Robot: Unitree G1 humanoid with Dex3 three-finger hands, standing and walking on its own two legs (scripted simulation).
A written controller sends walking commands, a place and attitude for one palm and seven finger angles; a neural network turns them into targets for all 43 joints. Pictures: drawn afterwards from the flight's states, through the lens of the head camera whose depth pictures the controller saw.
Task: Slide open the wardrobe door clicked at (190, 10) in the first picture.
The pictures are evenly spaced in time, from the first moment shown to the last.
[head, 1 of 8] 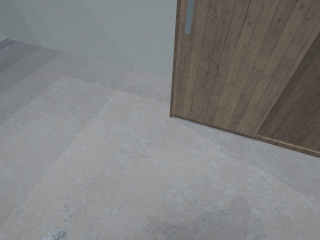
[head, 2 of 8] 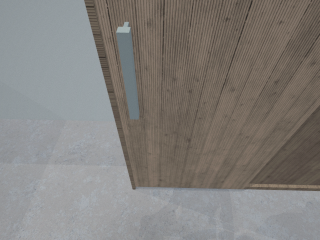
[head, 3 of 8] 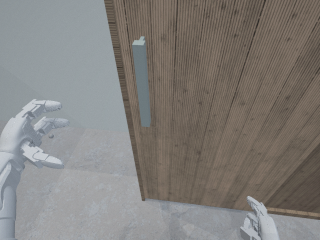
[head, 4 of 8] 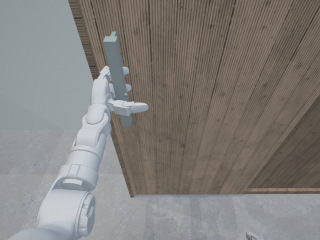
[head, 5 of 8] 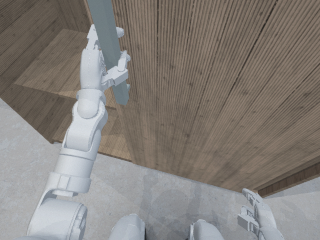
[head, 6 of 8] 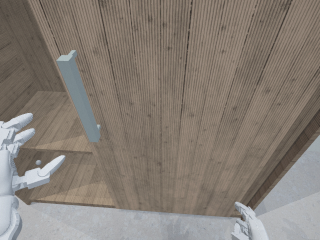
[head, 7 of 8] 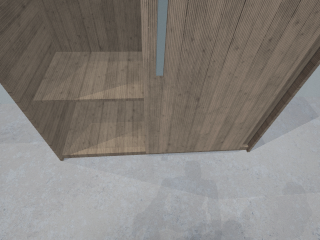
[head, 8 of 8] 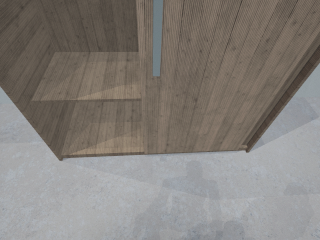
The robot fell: no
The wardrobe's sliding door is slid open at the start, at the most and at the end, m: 0.00 0.57 0.57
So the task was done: yes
